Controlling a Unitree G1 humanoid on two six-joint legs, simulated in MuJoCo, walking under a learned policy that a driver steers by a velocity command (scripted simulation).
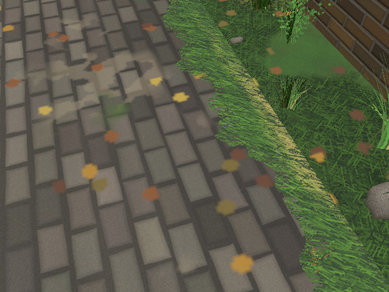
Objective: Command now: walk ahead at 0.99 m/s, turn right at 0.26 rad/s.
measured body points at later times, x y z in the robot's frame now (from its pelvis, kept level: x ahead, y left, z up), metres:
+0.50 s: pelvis +0.47 +0.00 +0.01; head +0.49 +0.00 +0.46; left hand +0.46 +0.29 -0.11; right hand +0.63 -0.26 -0.11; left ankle +0.43 +0.11 -0.63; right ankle +0.46 -0.11 -0.73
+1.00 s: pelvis +0.81 +0.11 +0.00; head +0.85 +0.15 +0.45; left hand +0.83 +0.45 -0.07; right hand +1.09 -0.04 -0.09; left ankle +0.82 +0.16 -0.73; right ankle +1.03 +0.02 -0.66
